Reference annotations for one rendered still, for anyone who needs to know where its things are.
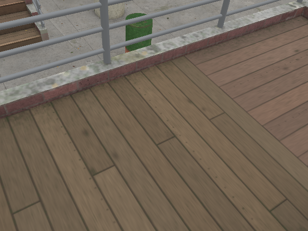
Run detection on stairs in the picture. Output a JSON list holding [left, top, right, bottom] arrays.
[[0, 0, 42, 52]]

